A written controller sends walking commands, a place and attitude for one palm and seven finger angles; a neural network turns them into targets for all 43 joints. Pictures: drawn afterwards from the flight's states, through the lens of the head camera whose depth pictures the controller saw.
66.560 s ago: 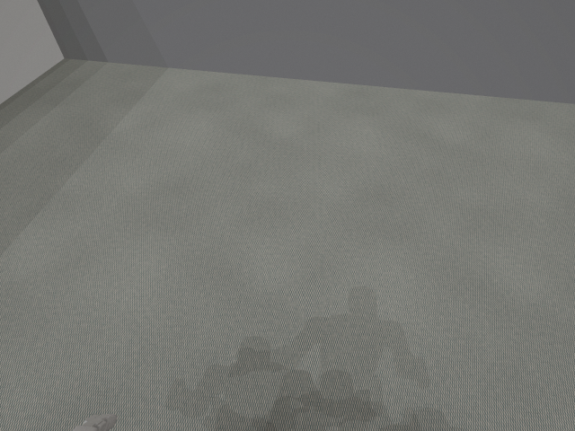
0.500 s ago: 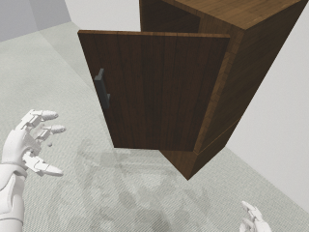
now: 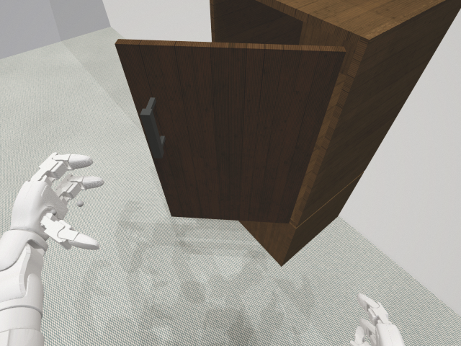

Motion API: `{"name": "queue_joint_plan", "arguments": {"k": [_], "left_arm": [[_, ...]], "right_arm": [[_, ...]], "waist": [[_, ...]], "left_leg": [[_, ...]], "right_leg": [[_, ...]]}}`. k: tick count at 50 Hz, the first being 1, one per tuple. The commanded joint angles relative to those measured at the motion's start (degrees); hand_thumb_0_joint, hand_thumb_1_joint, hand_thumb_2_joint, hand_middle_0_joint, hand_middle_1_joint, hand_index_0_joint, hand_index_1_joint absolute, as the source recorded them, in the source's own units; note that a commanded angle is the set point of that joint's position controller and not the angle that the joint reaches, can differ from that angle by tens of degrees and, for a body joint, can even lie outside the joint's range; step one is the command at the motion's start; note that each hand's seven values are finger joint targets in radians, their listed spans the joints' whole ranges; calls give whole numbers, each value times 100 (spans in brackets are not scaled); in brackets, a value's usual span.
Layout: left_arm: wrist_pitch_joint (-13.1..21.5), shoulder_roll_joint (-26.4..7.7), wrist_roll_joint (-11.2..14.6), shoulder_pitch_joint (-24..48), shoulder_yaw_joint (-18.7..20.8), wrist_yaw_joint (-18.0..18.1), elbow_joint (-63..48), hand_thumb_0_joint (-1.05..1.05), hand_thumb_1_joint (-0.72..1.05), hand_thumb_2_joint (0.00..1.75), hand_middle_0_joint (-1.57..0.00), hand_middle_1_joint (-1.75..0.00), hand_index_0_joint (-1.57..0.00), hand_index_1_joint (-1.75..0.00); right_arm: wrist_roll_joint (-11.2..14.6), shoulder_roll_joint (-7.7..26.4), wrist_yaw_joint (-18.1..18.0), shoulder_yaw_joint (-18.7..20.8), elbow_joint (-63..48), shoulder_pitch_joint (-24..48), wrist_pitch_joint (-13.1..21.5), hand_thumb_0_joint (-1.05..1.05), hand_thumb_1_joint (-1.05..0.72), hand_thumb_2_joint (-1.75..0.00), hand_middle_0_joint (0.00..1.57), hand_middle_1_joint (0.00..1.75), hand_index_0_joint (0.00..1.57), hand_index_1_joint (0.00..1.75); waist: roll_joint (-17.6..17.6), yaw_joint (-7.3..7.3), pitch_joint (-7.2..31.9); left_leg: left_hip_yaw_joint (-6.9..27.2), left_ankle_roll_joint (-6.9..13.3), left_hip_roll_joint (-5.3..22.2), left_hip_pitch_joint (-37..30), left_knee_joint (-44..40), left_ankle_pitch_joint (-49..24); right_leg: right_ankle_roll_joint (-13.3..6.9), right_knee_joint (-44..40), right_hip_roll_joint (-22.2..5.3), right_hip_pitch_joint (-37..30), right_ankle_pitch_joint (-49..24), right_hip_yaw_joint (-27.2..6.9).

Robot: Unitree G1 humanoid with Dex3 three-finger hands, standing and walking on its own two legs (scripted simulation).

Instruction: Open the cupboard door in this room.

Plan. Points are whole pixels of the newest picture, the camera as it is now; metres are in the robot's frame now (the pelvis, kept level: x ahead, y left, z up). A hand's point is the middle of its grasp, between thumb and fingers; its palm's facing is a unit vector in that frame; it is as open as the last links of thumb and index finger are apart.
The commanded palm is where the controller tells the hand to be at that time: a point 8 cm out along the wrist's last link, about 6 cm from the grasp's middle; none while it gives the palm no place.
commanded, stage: move the hooked fingers beside the handle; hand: left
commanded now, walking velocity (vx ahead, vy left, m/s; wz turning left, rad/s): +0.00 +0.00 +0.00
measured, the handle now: (155, 128) +0.52 +0.20 +0.07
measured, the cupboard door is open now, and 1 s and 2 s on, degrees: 47 47 47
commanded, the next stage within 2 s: none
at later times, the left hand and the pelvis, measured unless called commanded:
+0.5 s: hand (98, 178) +0.37 +0.26 +0.08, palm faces +0.01 -1.00 -0.01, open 14.0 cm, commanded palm +0.35 +0.31 +0.08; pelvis +0.00 +0.01 +0.00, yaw -1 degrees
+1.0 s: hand (118, 155) +0.43 +0.25 +0.08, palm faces +0.00 -1.00 -0.02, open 14.0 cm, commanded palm +0.41 +0.30 +0.08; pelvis +0.00 +0.01 -0.01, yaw -1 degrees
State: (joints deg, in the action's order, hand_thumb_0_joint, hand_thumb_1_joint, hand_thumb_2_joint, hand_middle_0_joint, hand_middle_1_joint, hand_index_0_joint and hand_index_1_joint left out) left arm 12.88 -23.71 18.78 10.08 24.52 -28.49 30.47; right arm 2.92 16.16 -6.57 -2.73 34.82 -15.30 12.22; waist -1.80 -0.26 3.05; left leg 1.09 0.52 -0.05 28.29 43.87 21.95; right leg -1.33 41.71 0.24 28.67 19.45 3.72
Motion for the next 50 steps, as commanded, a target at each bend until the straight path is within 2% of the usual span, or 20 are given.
{"name": "queue_joint_plan", "arguments": {"k": [1,5,7,12,15,16,18,19,24,27,30,34,37,40,41,42,44,47,49,50], "left_arm": [[352,-1511,119,1844,308,37,-1009,0,-50,30,-30,-120,-30,-120],[327,-1813,53,1781,592,94,-656,0,-50,30,-30,-120,-30,-120],[339,-1852,17,1957,566,111,-492,0,-50,30,-30,-120,-30,-120],[575,-2051,-28,2334,655,72,-579,0,-50,30,-30,-120,-30,-120],[600,-1747,14,2375,442,43,-519,0,-50,30,-30,-120,-30,-120],[573,-1904,4,2299,595,66,-316,0,-50,30,-30,-120,-30,-120],[509,-1864,-13,2423,541,80,10,0,-50,30,-30,-120,-30,-120],[509,-1908,-70,2639,483,89,5,0,-50,30,-30,-120,-30,-120],[660,-1894,-195,3157,351,198,-162,0,-50,30,-30,-120,-30,-120],[715,-1840,-200,3275,320,268,62,0,-50,30,-30,-120,-30,-120],[678,-1792,-283,3440,249,313,375,0,-50,30,-30,-120,-30,-120],[706,-1865,-379,3504,294,423,413,0,-50,30,-30,-120,-30,-120],[737,-1961,-394,3594,371,489,640,0,-50,30,-30,-120,-30,-120],[796,-1865,-449,3827,271,498,665,0,-50,30,-30,-120,-30,-120],[818,-1989,-457,3929,367,515,679,0,-50,30,-30,-120,-30,-120],[805,-2095,-476,3931,417,515,901,0,-50,30,-30,-120,-30,-120],[839,-2120,-533,4347,345,475,1147,0,-50,30,-30,-120,-30,-120],[949,-2044,-580,4807,159,460,1261,0,-50,30,-30,-120,-30,-120],[1005,-2052,-604,5027,138,446,1269,0,-50,30,-30,-120,-30,-120],[1016,-2243,-622,4922,315,463,1435,0,-50,30,-30,-120,-30,-120]], "right_arm": [[-1,793,-83,330,-702,55,264,0,-90,-90,20,30,20,30],[-18,828,-31,333,-713,-14,166,0,-90,-90,20,30,20,30],[-25,851,-19,330,-711,-53,106,0,-90,-90,20,30,20,30],[-42,853,1,372,-713,-171,23,0,-90,-90,20,30,20,30],[-29,827,14,390,-693,-229,-7,0,-90,-90,20,30,20,30],[-24,867,3,396,-657,-281,-35,0,-90,-90,20,30,20,30],[-22,898,5,391,-614,-317,-85,0,-90,-90,20,30,20,30],[-12,909,5,389,-596,-321,-109,0,-90,-90,20,30,20,30],[-38,879,24,400,-571,-423,-187,0,-90,-90,20,30,20,30],[-52,892,27,414,-527,-498,-252,0,-90,-90,20,30,20,30],[-45,891,52,401,-513,-502,-314,0,-90,-90,20,30,20,30],[-64,895,97,416,-563,-592,-415,0,-90,-90,20,30,20,30],[-78,921,117,414,-543,-648,-499,0,-90,-90,20,30,20,30],[-77,892,138,420,-553,-675,-562,0,-90,-90,20,30,20,30],[-91,906,138,420,-522,-689,-581,0,-90,-90,20,30,20,30],[-89,937,130,424,-494,-761,-626,0,-90,-90,20,30,20,30],[-76,934,125,398,-454,-747,-670,0,-90,-90,20,30,20,30],[-84,944,121,412,-405,-830,-724,0,-90,-90,20,30,20,30],[-104,945,134,412,-349,-891,-741,0,-90,-90,20,30,20,30],[-118,973,131,428,-317,-946,-772,0,-90,-90,20,30,20,30]], "waist": [[-149,140,1394],[-117,53,1429],[7,94,1337],[-315,101,1796],[-334,172,1810],[-147,154,1705],[38,210,1471],[-166,242,1463],[-442,286,1854],[-181,317,1840],[-297,323,1710],[-379,269,2001],[-116,302,1906],[-360,340,1999],[-323,334,2049],[-7,391,1997],[-235,452,1794],[-211,545,1951],[-558,559,2237],[-345,506,2320]], "left_leg": [[25,85,-54,-519,-597,-1255],[-13,76,-62,-315,-577,-1336],[-27,90,-53,-204,-559,-1243],[-31,94,-38,-382,-477,-1537],[-29,92,-34,-501,-464,-1636],[15,80,-19,-380,-509,-1555],[-5,103,-21,-195,-517,-1377],[3,90,-16,-220,-532,-1338],[43,73,-13,-498,-476,-1558],[66,75,22,-521,-450,-1623],[86,47,18,-433,-482,-1485],[89,26,37,-541,-421,-1867],[67,57,49,-385,-374,-1807],[44,39,39,-456,-350,-1854],[30,48,37,-388,-328,-1813],[30,81,57,-279,-295,-1790],[9,78,40,-113,-305,-1487],[54,100,59,-243,-225,-1506],[86,58,50,-461,-163,-1712],[119,50,68,-402,-140,-1795]], "right_leg": [[1,-543,13,-633,-1154,-272],[-6,-484,-4,-758,-1309,-293],[-1,-492,4,-707,-1208,-319],[-27,-372,23,-815,-1493,-339],[-6,-376,51,-675,-1599,-297],[-13,-375,53,-643,-1490,-254],[4,-410,43,-543,-1379,-272],[-6,-401,35,-447,-1306,-262],[-28,-326,49,-410,-1383,-256],[-28,-311,63,-348,-1393,-221],[-29,-298,55,-203,-1262,-202],[-40,-206,62,-280,-1513,-204],[-32,-205,83,-281,-1533,-219],[-27,-178,80,-222,-1557,-236],[-25,-170,72,-287,-1595,-251],[-21,-157,94,-309,-1617,-247],[-19,-172,80,-152,-1414,-275],[-28,-134,97,14,-1324,-267],[-33,-67,98,87,-1415,-263],[-38,-29,107,17,-1463,-245]]}}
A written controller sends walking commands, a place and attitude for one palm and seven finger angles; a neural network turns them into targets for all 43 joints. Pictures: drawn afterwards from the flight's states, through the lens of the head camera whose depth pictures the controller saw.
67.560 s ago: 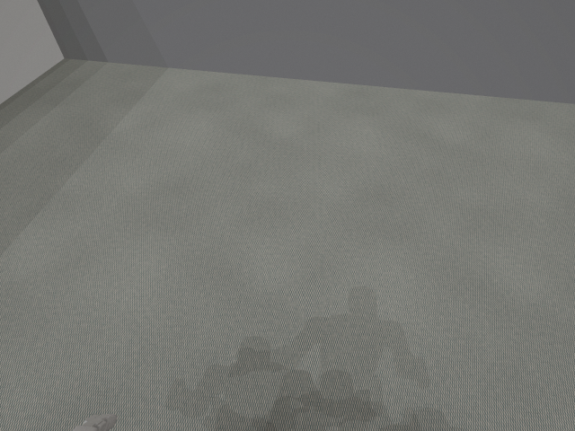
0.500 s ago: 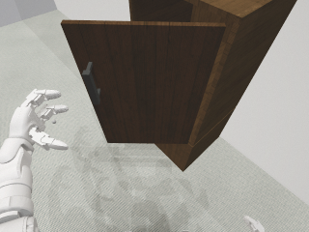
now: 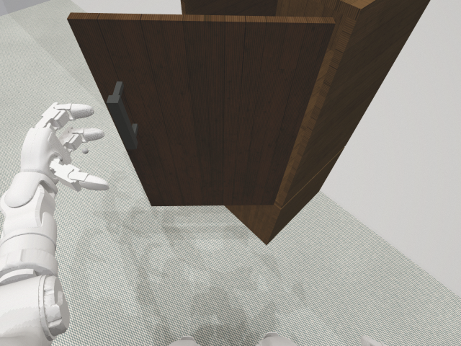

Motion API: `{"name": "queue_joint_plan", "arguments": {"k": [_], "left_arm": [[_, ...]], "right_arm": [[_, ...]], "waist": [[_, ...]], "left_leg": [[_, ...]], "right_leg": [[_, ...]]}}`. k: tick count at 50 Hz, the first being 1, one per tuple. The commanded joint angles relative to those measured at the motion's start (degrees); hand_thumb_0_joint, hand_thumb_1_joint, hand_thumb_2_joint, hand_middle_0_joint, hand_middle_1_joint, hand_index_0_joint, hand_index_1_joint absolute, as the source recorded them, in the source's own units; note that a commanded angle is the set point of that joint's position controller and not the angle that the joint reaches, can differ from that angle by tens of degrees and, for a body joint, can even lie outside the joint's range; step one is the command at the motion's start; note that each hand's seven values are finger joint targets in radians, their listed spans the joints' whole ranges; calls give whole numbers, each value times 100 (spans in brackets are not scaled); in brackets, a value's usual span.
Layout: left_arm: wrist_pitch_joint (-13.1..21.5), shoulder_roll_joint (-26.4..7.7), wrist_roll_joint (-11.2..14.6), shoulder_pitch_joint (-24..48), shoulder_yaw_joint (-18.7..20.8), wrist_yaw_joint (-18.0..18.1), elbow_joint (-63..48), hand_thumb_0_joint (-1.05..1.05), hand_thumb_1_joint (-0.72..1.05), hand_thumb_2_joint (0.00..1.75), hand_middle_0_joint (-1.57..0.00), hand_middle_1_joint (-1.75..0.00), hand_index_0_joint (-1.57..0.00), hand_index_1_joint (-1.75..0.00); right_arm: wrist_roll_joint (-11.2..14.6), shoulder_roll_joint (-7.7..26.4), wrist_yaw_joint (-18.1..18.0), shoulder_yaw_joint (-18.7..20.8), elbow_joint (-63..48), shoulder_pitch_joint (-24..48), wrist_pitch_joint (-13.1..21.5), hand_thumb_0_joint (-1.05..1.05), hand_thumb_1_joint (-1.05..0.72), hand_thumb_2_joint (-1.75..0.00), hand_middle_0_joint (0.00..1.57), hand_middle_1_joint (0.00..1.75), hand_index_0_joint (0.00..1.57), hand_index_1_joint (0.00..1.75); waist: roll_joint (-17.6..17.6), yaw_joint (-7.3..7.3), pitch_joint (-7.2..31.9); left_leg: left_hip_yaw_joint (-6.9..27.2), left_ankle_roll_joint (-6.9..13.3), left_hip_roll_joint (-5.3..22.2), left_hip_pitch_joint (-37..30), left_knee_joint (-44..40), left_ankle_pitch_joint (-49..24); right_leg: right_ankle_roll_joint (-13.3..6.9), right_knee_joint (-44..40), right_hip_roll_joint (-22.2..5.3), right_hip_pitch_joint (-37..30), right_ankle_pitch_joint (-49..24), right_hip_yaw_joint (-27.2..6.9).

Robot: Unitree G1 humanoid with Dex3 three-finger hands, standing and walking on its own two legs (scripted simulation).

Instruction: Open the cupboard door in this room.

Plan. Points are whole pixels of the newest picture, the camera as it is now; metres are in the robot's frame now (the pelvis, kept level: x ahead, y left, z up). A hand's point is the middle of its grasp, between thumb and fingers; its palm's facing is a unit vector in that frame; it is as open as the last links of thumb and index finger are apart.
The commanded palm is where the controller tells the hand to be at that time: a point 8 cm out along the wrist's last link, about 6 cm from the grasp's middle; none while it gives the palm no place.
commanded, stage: move the hooked fingers beside the handle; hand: left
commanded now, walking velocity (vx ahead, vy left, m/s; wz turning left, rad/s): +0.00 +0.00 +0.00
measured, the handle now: (125, 117) +0.51 +0.20 +0.08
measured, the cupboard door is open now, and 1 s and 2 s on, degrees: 47 47 47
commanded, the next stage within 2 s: slide the fingers in behind the handle in 1.18 s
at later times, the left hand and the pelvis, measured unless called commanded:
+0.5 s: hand (94, 129) +0.47 +0.25 +0.09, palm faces +0.01 -1.00 -0.01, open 13.8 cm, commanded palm +0.44 +0.30 +0.08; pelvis +0.00 +0.00 -0.01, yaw -1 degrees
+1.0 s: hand (86, 137) +0.45 +0.26 +0.08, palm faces +0.00 -1.00 +0.01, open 14.0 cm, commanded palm +0.43 +0.30 +0.08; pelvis +0.01 +0.01 -0.01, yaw -1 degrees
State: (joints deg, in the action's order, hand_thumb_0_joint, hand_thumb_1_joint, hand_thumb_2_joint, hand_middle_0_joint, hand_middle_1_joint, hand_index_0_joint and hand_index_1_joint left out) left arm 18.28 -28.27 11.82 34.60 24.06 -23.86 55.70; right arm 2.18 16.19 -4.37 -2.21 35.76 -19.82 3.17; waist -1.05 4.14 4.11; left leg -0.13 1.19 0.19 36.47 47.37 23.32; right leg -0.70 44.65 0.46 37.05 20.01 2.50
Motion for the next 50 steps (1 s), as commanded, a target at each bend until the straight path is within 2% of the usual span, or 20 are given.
{"name": "queue_joint_plan", "arguments": {"k": [1,4,9,12,13,14,17,19,21,23,27,29,31,35,39,42,44,47,48,50], "left_arm": [[460,-1675,77,2477,267,-8,-946,0,-50,30,-30,-120,-30,-120],[412,-1908,25,2618,382,-31,-560,0,-50,30,-30,-120,-30,-120],[498,-2205,-86,2904,540,16,-586,0,-50,30,-30,-120,-30,-120],[516,-2240,-36,2836,618,5,-513,0,-50,30,-30,-120,-30,-120],[494,-2228,-47,2826,601,-34,-415,0,-50,30,-30,-120,-30,-120],[472,-2507,-72,2779,806,-41,-296,0,-50,30,-30,-120,-30,-120],[461,-2447,-159,3128,587,-90,-285,0,-50,30,-30,-120,-30,-120],[463,-2553,-173,3119,679,-111,-195,0,-50,30,-30,-120,-30,-120],[458,-2322,-120,2980,570,-142,-192,0,-50,30,-30,-120,-30,-120],[460,-2185,-42,3009,492,-178,-242,0,-50,30,-30,-120,-30,-120],[466,-2424,-51,2973,648,-160,-316,0,-50,30,-30,-120,-30,-120],[507,-2605,-86,2883,817,-155,-467,0,-50,30,-30,-120,-30,-120],[535,-2405,-88,2768,678,-150,-592,0,-50,30,-30,-120,-30,-120],[521,-2382,-25,2888,664,-164,-540,0,-50,30,-30,-120,-30,-120],[534,-2438,-7,2721,747,-190,-653,0,-50,30,-30,-120,-30,-120],[477,-1994,66,2772,399,-237,-551,0,-50,30,-30,-120,-30,-120],[453,-2172,33,2810,507,-228,-481,0,-50,30,-30,-120,-30,-120],[491,-1922,54,2892,314,-201,-732,0,-50,30,-30,-120,-30,-120],[490,-2066,39,2874,457,-170,-676,0,-50,30,-30,-120,-30,-120],[497,-1883,34,2993,296,-142,-696,0,-50,30,-30,-120,-30,-120]], "right_arm": [[-36,958,-83,363,-407,-496,107,0,-90,-90,20,30,20,30],[-40,997,-61,347,-392,-577,14,0,-90,-90,20,30,20,30],[-74,995,-17,371,-404,-712,-117,0,-90,-90,20,30,20,30],[-86,1007,3,390,-435,-800,-192,0,-90,-90,20,30,20,30],[-78,1008,10,379,-440,-810,-222,0,-90,-90,20,30,20,30],[-76,1036,-2,384,-432,-842,-257,0,-90,-90,20,30,20,30],[-71,1017,-4,356,-468,-854,-323,0,-90,-90,20,30,20,30],[-81,1046,-7,373,-434,-930,-358,0,-90,-90,20,30,20,30],[-84,1019,18,382,-457,-937,-366,0,-90,-90,20,30,20,30],[-90,1030,33,392,-451,-970,-394,0,-90,-90,20,30,20,30],[-85,1047,33,396,-489,-970,-448,0,-90,-90,20,30,20,30],[-95,1045,46,405,-527,-968,-462,0,-90,-90,20,30,20,30],[-76,991,60,399,-568,-901,-471,0,-90,-90,20,30,20,30],[-72,1012,47,383,-561,-866,-478,0,-90,-90,20,30,20,30],[-76,1017,46,396,-582,-863,-472,0,-90,-90,20,30,20,30],[-60,995,44,372,-607,-807,-467,0,-90,-90,20,30,20,30],[-64,1029,35,378,-569,-814,-468,0,-90,-90,20,30,20,30],[-70,994,49,375,-603,-782,-443,0,-90,-90,20,30,20,30],[-83,1016,53,386,-552,-806,-452,0,-90,-90,20,30,20,30],[-72,1000,55,382,-547,-770,-447,0,-90,-90,20,30,20,30]], "waist": [[-433,122,2115],[-240,126,2030],[-556,109,2382],[-221,139,2470],[-302,145,2478],[-221,116,2409],[-430,234,2182],[-446,228,2353],[-579,203,2364],[-418,263,2459],[-358,232,2427],[-484,130,2652],[-676,145,2567],[-594,206,2334],[-726,114,2559],[-520,242,2206],[-509,206,2263],[-803,214,2347],[-631,199,2402],[-590,252,2346]], "left_leg": [[220,-7,38,-1179,-483,-1913],[180,27,27,-799,-448,-1708],[148,26,35,-856,-315,-2027],[129,65,53,-775,-256,-2219],[75,70,43,-711,-257,-2117],[62,77,46,-545,-255,-2058],[65,106,32,-438,-249,-1886],[90,93,49,-527,-217,-1886],[90,71,52,-629,-221,-1945],[99,86,67,-705,-196,-2031],[89,108,60,-568,-179,-1995],[85,90,56,-635,-185,-2081],[62,83,57,-751,-185,-2119],[98,79,77,-710,-213,-1980],[143,38,79,-925,-186,-2308],[140,66,85,-858,-185,-2164],[178,39,89,-828,-214,-2105],[209,4,85,-1101,-167,-2309],[249,-14,113,-1105,-165,-2335],[256,-8,109,-1068,-175,-2226]], "right_leg": [[-87,-342,90,-741,-1513,-129],[-76,-304,92,-812,-1492,-161],[-77,-193,106,-876,-1770,-203],[-61,-159,147,-998,-1998,-195],[-43,-183,152,-1026,-2010,-240],[-38,-177,142,-1100,-2039,-250],[-62,-187,151,-942,-1880,-254],[-50,-187,159,-838,-1786,-251],[-58,-189,165,-764,-1769,-220],[-47,-182,190,-750,-1842,-206],[-60,-158,196,-828,-1857,-218],[-57,-119,193,-962,-1939,-230],[-63,-141,200,-861,-1916,-218],[-62,-169,212,-712,-1762,-186],[-89,-110,218,-747,-1892,-161],[-92,-152,232,-541,-1760,-117],[-87,-140,215,-560,-1698,-110],[-116,-111,220,-374,-1649,-88],[-106,-92,221,-382,-1650,-63],[-91,-105,215,-338,-1584,-63]]}}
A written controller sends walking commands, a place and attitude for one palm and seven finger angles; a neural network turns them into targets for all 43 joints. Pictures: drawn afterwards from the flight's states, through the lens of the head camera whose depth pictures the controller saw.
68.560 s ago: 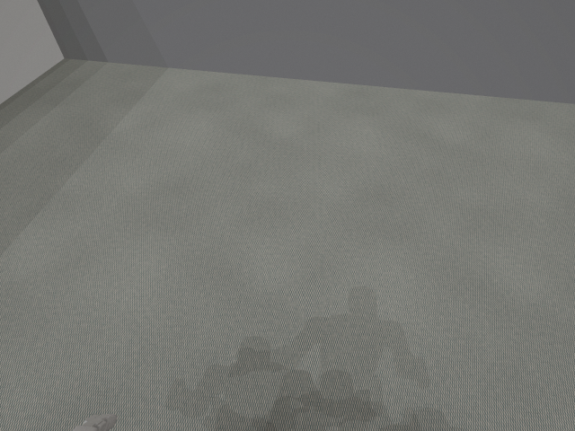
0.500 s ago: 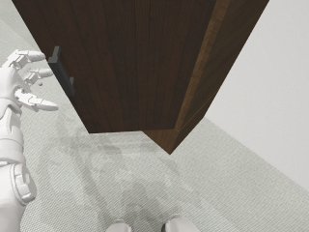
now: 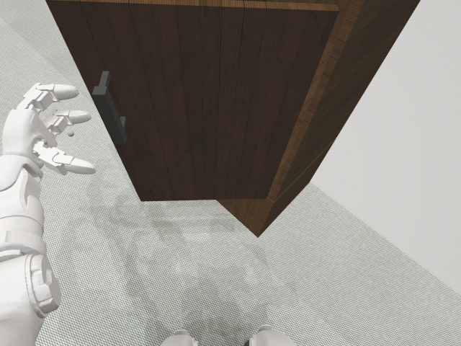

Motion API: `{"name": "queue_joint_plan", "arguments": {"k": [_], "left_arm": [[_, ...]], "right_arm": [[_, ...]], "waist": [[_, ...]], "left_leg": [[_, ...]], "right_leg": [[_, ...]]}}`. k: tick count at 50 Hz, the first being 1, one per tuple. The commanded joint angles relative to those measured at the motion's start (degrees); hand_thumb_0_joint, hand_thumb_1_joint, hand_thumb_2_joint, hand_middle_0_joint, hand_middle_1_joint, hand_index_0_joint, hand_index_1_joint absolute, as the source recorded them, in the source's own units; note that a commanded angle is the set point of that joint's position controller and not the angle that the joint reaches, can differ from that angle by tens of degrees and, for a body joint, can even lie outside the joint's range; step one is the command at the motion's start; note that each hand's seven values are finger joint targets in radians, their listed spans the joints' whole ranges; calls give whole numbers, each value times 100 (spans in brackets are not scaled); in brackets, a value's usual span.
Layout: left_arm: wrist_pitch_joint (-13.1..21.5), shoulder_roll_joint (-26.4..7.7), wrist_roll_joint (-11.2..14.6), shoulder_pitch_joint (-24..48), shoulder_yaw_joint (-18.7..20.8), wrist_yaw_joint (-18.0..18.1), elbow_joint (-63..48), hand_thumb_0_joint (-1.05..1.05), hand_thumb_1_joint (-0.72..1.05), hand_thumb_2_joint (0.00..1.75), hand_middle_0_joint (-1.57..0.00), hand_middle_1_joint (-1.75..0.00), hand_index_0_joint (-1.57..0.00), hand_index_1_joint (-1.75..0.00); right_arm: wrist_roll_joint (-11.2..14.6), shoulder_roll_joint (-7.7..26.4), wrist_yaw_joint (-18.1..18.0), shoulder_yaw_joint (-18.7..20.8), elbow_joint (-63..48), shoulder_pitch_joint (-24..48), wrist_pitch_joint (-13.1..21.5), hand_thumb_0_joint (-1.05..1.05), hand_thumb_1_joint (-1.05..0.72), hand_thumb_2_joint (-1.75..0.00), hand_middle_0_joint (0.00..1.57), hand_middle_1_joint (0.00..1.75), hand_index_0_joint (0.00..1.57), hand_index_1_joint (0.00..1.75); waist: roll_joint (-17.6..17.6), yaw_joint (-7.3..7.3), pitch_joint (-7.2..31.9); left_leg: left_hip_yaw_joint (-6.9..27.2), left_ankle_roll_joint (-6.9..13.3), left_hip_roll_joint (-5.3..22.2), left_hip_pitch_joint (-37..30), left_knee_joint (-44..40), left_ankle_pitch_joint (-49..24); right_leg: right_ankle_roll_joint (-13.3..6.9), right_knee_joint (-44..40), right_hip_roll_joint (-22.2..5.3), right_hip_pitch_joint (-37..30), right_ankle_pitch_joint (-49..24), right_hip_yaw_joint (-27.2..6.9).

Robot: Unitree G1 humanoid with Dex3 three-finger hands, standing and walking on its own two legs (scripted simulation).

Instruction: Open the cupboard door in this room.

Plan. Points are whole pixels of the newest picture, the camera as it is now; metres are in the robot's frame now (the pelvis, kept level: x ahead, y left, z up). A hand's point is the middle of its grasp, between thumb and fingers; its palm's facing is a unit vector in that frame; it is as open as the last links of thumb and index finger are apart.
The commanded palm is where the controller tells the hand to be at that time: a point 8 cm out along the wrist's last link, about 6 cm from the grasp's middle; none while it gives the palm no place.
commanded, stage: move the hooked fingers beside the handle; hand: left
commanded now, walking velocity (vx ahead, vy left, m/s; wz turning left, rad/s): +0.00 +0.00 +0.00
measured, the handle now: (113, 109) +0.50 +0.20 +0.09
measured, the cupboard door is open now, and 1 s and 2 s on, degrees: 47 47 47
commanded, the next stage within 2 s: slide the fingers in behind the handle in 0.18 s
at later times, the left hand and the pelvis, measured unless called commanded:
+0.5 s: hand (83, 130) +0.45 +0.24 +0.09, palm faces +0.03 -1.00 +0.01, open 14.0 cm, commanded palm +0.42 +0.29 +0.09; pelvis +0.00 +0.00 +0.00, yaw +0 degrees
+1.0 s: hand (101, 134) +0.45 +0.21 +0.09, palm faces +0.02 -1.00 +0.01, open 14.0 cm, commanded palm +0.42 +0.26 +0.09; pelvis +0.00 -0.01 +0.00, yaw +0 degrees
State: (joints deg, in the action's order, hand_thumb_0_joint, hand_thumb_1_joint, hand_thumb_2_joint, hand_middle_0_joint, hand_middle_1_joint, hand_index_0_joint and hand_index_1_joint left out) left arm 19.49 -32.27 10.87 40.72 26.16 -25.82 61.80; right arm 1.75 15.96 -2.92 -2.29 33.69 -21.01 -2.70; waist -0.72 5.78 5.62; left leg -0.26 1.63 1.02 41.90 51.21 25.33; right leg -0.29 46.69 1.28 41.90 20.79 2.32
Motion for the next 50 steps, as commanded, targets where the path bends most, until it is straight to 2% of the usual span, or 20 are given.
{"name": "queue_joint_plan", "arguments": {"k": [1,3,5,7,9,10,17,18,20,23,24,30,33,36,40,42,45,47,48,50], "left_arm": [[380,-1582,117,2305,192,86,-1303,0,-50,30,-30,-120,-30,-120],[371,-1701,107,2232,267,93,-1283,0,-50,30,-30,-120,-30,-120],[333,-1517,77,2397,87,113,-1129,0,-50,30,-30,-120,-30,-120],[389,-1737,50,2497,220,140,-1245,0,-50,30,-30,-120,-30,-120],[403,-1614,27,2554,134,156,-1254,0,-50,30,-30,-120,-30,-120],[398,-1622,33,2590,129,169,-1156,0,-50,30,-30,-120,-30,-120],[329,-1612,53,2481,127,159,-1051,0,-50,30,-30,-120,-30,-120],[351,-1595,27,2539,108,167,-1187,0,-50,30,-30,-120,-30,-120],[339,-1327,69,2508,-42,215,-1268,0,-50,30,-30,-120,-30,-120],[377,-1466,90,2342,149,332,-1575,0,-50,30,-30,-120,-30,-120],[343,-1156,93,2278,-80,344,-1516,0,-50,30,-30,-120,-30,-120],[328,-1306,62,2272,64,484,-1500,0,-50,30,-30,-120,-30,-120],[373,-1307,44,2231,89,534,-1628,0,-50,30,-30,-120,-30,-120],[370,-1242,25,2142,47,561,-1529,0,-50,30,-30,-120,-30,-120],[367,-849,68,2227,-235,582,-1691,0,-50,30,-30,-120,-30,-120],[338,-928,107,1968,-107,620,-1561,0,-50,30,-30,-120,-30,-120],[297,-906,57,2134,-145,670,-1445,0,-50,30,-30,-120,-30,-120],[350,-950,21,2402,-166,712,-1575,0,-50,30,-30,-120,-30,-120],[399,-971,-5,2468,-158,731,-1695,0,-50,30,-30,-120,-30,-120],[430,-795,19,2431,-258,745,-1588,0,-50,30,-30,-120,-30,-120]], "right_arm": [[-38,1036,-88,398,-346,-654,146,0,-90,-90,20,30,20,30],[-39,1030,-87,370,-355,-638,138,0,-90,-90,20,30,20,30],[-29,1017,-93,357,-331,-628,145,0,-90,-90,20,30,20,30],[-36,1049,-114,362,-359,-640,154,0,-90,-90,20,30,20,30],[-45,1028,-102,363,-329,-651,165,0,-90,-90,20,30,20,30],[-42,1037,-108,354,-296,-651,168,0,-90,-90,20,30,20,30],[-42,1052,-95,354,-329,-713,152,0,-90,-90,20,30,20,30],[-53,1049,-86,365,-323,-724,146,0,-90,-90,20,30,20,30],[-49,1019,-67,380,-313,-729,146,0,-90,-90,20,30,20,30],[-57,1021,-48,415,-330,-757,143,0,-90,-90,20,30,20,30],[-47,975,-35,402,-338,-725,148,0,-90,-90,20,30,20,30],[-30,968,-52,394,-307,-672,145,0,-90,-90,20,30,20,30],[-40,945,-42,392,-345,-663,170,0,-90,-90,20,30,20,30],[-32,932,-31,383,-369,-617,171,0,-90,-90,20,30,20,30],[-21,896,-10,396,-389,-588,199,0,-90,-90,20,30,20,30],[-21,926,-12,405,-397,-618,192,0,-90,-90,20,30,20,30],[-14,919,-18,398,-353,-583,188,0,-90,-90,20,30,20,30],[-17,909,-28,381,-356,-551,202,0,-90,-90,20,30,20,30],[-33,897,-25,390,-346,-554,208,0,-90,-90,20,30,20,30],[-26,871,-22,378,-338,-521,233,0,-90,-90,20,30,20,30]], "waist": [[-625,27,2251],[-772,-9,2280],[-541,107,2013],[-659,50,2145],[-854,69,2258],[-672,105,2145],[-598,72,2148],[-754,54,2318],[-671,91,2287],[-665,-7,2629],[-705,61,2453],[-526,40,2135],[-686,-11,2295],[-494,1,2116],[-583,53,2237],[-270,7,2240],[-203,44,2024],[-471,70,2024],[-511,46,2253],[-424,63,2143]], "left_leg": [[278,-63,25,-1613,-567,-2422],[250,-71,9,-1594,-542,-2540],[249,-42,14,-1417,-569,-2202],[286,-56,3,-1468,-551,-2275],[307,-94,21,-1669,-534,-2334],[322,-86,29,-1574,-539,-2248],[273,-46,-1,-1347,-527,-2222],[307,-79,16,-1528,-536,-2370],[300,-77,33,-1600,-535,-2403],[307,-87,36,-1761,-508,-2711],[257,-72,25,-1726,-522,-2628],[173,-11,-12,-1308,-599,-2203],[175,-28,-23,-1440,-585,-2337],[136,-9,-27,-1194,-610,-2106],[144,-14,-28,-1436,-586,-2242],[140,14,-37,-1314,-571,-2260],[120,12,-46,-1103,-597,-1958],[99,22,-72,-1126,-576,-1878],[119,11,-67,-1248,-569,-1956],[118,4,-63,-1192,-567,-1921]], "right_leg": [[-137,-303,126,-875,-1648,-41],[-151,-278,122,-928,-1746,-58],[-123,-320,126,-808,-1561,-52],[-170,-262,128,-843,-1534,-46],[-154,-270,125,-708,-1492,-42],[-148,-289,127,-700,-1452,-38],[-164,-262,125,-866,-1552,-47],[-157,-238,124,-816,-1581,-38],[-136,-281,129,-762,-1587,-25],[-143,-239,143,-956,-1801,-37],[-124,-284,142,-902,-1787,-41],[-126,-346,118,-1160,-1786,-104],[-139,-317,119,-1210,-1872,-117],[-127,-326,104,-1282,-1821,-123],[-120,-327,106,-1198,-1887,-116],[-127,-330,116,-1348,-1972,-126],[-104,-348,86,-1273,-1807,-134],[-119,-346,75,-1242,-1745,-182],[-113,-327,73,-1288,-1788,-188],[-114,-334,76,-1280,-1768,-175]]}}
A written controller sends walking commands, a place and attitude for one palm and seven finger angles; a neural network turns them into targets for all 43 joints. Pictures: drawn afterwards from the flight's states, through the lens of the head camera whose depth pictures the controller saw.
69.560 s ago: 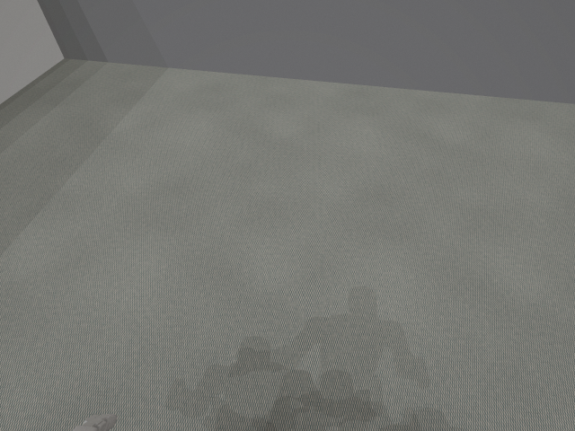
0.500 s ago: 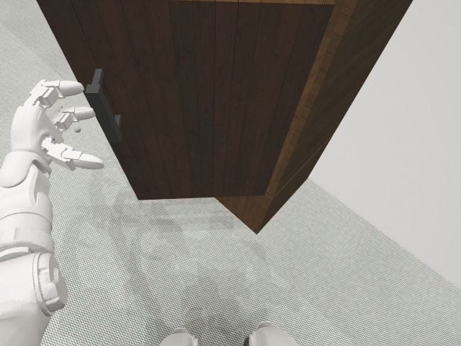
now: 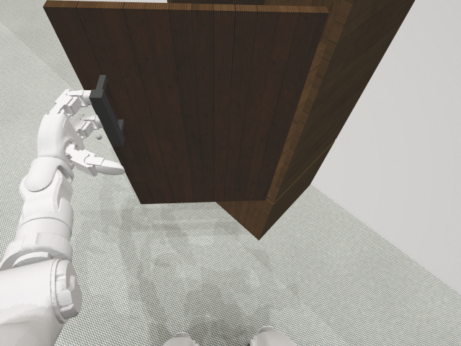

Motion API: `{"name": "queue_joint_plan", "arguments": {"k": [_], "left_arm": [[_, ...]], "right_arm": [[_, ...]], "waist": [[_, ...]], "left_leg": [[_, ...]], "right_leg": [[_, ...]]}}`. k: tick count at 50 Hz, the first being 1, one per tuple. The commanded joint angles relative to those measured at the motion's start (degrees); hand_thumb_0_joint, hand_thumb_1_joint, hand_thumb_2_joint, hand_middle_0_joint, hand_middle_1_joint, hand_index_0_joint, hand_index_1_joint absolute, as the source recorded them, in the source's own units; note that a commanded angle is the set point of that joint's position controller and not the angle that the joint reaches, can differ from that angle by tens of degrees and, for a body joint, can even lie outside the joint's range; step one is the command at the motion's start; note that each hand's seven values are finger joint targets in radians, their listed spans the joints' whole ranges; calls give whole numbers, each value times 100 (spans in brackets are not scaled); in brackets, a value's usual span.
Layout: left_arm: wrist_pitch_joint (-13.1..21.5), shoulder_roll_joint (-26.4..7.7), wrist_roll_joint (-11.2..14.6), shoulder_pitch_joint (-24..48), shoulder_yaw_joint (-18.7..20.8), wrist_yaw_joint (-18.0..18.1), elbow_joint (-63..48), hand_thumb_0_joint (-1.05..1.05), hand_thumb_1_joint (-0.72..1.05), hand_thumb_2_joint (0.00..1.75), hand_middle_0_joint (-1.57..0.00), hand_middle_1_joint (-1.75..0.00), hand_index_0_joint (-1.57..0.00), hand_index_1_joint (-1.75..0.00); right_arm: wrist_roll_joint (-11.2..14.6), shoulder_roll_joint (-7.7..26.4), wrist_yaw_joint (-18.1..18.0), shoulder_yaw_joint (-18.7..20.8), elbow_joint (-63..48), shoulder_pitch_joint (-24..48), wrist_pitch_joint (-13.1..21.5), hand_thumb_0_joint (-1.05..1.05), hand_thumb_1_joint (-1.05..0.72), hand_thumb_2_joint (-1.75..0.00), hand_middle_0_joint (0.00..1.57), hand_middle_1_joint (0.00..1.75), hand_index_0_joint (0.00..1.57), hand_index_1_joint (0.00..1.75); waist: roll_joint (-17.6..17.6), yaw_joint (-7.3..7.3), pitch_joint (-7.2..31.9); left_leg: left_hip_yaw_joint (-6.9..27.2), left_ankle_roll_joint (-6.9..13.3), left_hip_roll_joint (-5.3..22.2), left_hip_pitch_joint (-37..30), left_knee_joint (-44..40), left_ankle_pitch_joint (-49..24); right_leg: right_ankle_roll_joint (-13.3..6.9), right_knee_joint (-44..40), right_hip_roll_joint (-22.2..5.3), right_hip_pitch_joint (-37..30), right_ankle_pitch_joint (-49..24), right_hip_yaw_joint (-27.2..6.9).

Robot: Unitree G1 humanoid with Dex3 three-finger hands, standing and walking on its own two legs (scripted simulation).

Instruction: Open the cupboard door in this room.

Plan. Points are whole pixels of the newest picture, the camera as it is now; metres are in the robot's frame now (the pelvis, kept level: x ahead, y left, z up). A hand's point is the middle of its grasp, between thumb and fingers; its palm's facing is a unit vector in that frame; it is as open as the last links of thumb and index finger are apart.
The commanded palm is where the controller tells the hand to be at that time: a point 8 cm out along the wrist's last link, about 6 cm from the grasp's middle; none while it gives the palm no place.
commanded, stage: slide the fingers in behind the handle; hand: left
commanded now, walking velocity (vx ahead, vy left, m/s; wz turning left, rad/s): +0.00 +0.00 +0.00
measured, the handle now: (110, 112) +0.51 +0.21 +0.09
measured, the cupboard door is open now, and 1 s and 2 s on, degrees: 47 47 49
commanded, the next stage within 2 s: close the thumb around the handle in 0.88 s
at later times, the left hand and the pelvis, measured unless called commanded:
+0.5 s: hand (121, 133) +0.46 +0.18 +0.08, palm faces +0.02 -1.00 +0.01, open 14.0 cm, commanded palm +0.43 +0.23 +0.09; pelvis +0.00 +0.00 +0.00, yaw +0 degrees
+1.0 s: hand (120, 134) +0.45 +0.18 +0.09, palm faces +0.03 -1.00 +0.01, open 14.0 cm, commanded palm +0.42 +0.23 +0.09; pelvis +0.00 +0.00 +0.00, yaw +0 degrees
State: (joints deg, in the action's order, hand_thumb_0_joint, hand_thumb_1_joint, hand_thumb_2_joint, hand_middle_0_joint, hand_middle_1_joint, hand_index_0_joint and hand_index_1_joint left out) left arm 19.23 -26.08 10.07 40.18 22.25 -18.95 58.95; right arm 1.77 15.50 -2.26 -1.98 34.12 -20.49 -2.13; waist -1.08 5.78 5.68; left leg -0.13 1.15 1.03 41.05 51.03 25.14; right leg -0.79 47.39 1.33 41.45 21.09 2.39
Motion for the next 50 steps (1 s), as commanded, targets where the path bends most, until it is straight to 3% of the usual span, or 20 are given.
{"name": "queue_joint_plan", "arguments": {"k": [1,3,4,6,12,15,17,19,24,25,29,30,32,35,37,38,41,46,48,50], "left_arm": [[463,-1427,105,2427,163,71,-1245,0,-50,30,-30,-120,-30,-120],[522,-1444,91,2488,160,94,-1410,0,-50,30,-30,-120,-30,-120],[499,-1195,91,2453,-27,102,-1395,0,-50,30,-30,-120,-30,-120],[449,-1210,100,2425,13,150,-1225,0,-50,30,-30,-120,-30,-120],[443,-1240,11,2535,46,333,-1167,0,-50,30,-30,-120,-30,-120],[535,-900,-23,2816,-209,437,-1353,0,-50,30,-30,-120,-30,-120],[550,-1127,8,2516,58,506,-1298,0,-50,30,-30,-120,-30,-120],[517,-895,-18,2472,-118,526,-1257,0,-50,30,-30,-120,-30,-120],[530,-854,-79,2713,-174,630,-1233,0,-50,30,-30,-120,-30,-120],[551,-1021,-88,2761,-23,662,-1249,0,-50,30,-30,-120,-30,-120],[608,-720,-118,2647,-277,659,-1382,0,-50,30,-30,-120,-30,-120],[602,-775,-87,2564,-201,662,-1334,0,-50,30,-30,-120,-30,-120],[580,-869,-55,2571,-117,660,-1242,0,-50,30,-30,-120,-30,-120],[582,-737,-56,2463,-202,638,-1351,0,-50,30,-30,-120,-30,-120],[594,-858,-73,2463,-151,643,-1343,0,-50,30,-30,-120,-30,-120],[612,-744,-74,2581,-255,635,-1509,0,-50,30,-30,-120,-30,-120],[559,-762,-24,2255,-168,625,-1368,0,-50,30,-30,-120,-30,-120],[528,-765,-53,2573,-242,583,-1201,0,-50,30,-30,-120,-30,-120],[566,-1085,-43,2538,35,584,-1255,0,-50,30,-30,-120,-30,-120],[608,-840,-55,2527,-174,549,-1448,0,-44,32,-30,-121,-30,-121]], "right_arm": [[-30,932,-88,350,-373,-592,176,0,-90,-90,20,30,20,30],[-30,923,-88,358,-379,-584,184,0,-90,-90,20,30,20,30],[-27,897,-72,353,-383,-557,195,0,-90,-90,20,30,20,30],[-21,922,-74,367,-327,-585,195,0,-90,-90,20,30,20,30],[-46,924,-62,348,-345,-606,195,0,-90,-90,20,30,20,30],[-51,884,-40,379,-305,-621,228,0,-90,-90,20,30,20,30],[-69,928,-27,391,-310,-675,237,0,-90,-90,20,30,20,30],[-55,879,-9,378,-317,-638,231,0,-90,-90,20,30,20,30],[-62,878,-6,379,-278,-641,231,0,-90,-90,20,30,20,30],[-70,893,-13,392,-258,-669,238,0,-90,-90,20,30,20,30],[-69,841,14,388,-270,-657,257,0,-90,-90,20,30,20,30],[-65,857,10,398,-260,-660,255,0,-90,-90,20,30,20,30],[-61,877,-9,384,-282,-651,244,0,-90,-90,20,30,20,30],[-57,847,2,389,-314,-617,257,0,-90,-90,20,30,20,30],[-56,866,-7,383,-312,-636,248,0,-90,-90,20,30,20,30],[-50,843,5,391,-309,-594,258,0,-90,-90,20,30,20,30],[-39,853,-3,399,-328,-584,252,0,-90,-90,20,30,20,30],[-37,853,-32,372,-292,-554,249,0,-90,-90,20,30,20,30],[-48,881,-58,386,-294,-568,251,0,-90,-90,20,30,20,30],[-45,826,-47,376,-336,-533,269,0,-90,-90,20,30,20,30]], "waist": [[-260,52,2171],[-465,9,2373],[-577,44,2346],[-296,62,2132],[-362,42,2108],[-468,114,2264],[-307,5,2435],[-197,49,2277],[-207,101,2118],[-179,67,2203],[-439,74,2340],[-210,49,2294],[-170,57,2144],[-203,21,2290],[-232,13,2231],[-403,34,2290],[-52,8,2200],[-188,84,1968],[-163,-7,2267],[-426,-28,2365]], "left_leg": [[119,56,-66,-1098,-550,-1886],[137,39,-73,-1245,-522,-2095],[123,31,-74,-1329,-526,-2084],[147,32,-53,-1195,-548,-1956],[154,34,-78,-1119,-561,-1858],[202,0,-51,-1405,-555,-1958],[192,7,-67,-1363,-526,-2100],[129,21,-74,-1198,-553,-2022],[129,26,-80,-1118,-580,-1784],[124,28,-81,-1103,-577,-1796],[154,-4,-70,-1433,-551,-2096],[141,9,-66,-1315,-552,-2051],[114,32,-93,-1144,-571,-1929],[70,36,-100,-1201,-581,-1980],[108,32,-102,-1197,-578,-2024],[94,19,-94,-1302,-573,-2045],[40,41,-99,-1108,-592,-1971],[48,50,-118,-989,-611,-1630],[35,58,-133,-1007,-561,-1730],[55,25,-127,-1204,-561,-1967]], "right_leg": [[-64,-401,77,-1251,-1784,-176],[-77,-336,75,-1295,-1935,-183],[-74,-355,78,-1191,-1887,-162],[-66,-396,79,-1121,-1759,-137],[-85,-365,75,-1091,-1653,-131],[-76,-343,87,-912,-1620,-96],[-91,-324,101,-1126,-1764,-112],[-59,-350,84,-1169,-1826,-131],[-62,-382,84,-1085,-1660,-139],[-63,-370,79,-1165,-1691,-159],[-81,-338,95,-1053,-1814,-112],[-74,-349,99,-1145,-1841,-121],[-78,-365,95,-1198,-1815,-131],[-67,-370,85,-1312,-1942,-159],[-88,-347,94,-1288,-1927,-140],[-78,-348,85,-1238,-1933,-147],[-57,-397,77,-1407,-2016,-173],[-56,-437,57,-1232,-1724,-190],[-56,-396,47,-1411,-1841,-237],[-80,-340,50,-1384,-1984,-195]]}}
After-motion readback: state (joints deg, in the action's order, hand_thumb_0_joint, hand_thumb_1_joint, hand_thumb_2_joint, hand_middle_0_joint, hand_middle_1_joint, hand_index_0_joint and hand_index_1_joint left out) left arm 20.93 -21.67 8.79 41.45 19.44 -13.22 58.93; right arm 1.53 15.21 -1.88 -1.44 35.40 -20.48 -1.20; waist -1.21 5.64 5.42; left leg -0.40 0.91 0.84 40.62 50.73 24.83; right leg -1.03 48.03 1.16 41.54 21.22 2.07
